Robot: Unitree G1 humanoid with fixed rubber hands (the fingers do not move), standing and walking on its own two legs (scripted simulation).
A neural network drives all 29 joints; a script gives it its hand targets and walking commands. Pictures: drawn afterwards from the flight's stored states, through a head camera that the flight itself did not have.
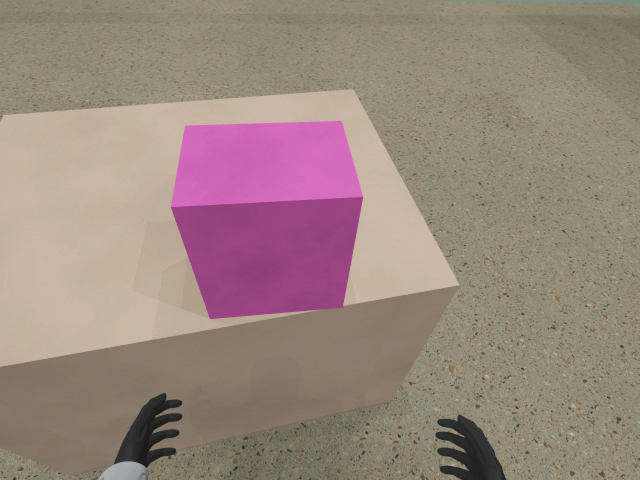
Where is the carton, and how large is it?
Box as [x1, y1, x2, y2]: [171, 121, 362, 318]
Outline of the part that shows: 341,121 185,126 171,208 210,318 342,307 361,206 362,194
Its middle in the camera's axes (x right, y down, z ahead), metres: -0.07 -0.02 +0.60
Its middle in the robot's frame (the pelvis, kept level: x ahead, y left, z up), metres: +0.46 +0.07 +0.02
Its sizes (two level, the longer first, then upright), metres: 0.223 0.161 0.262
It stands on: a pedestal, 0.67 m high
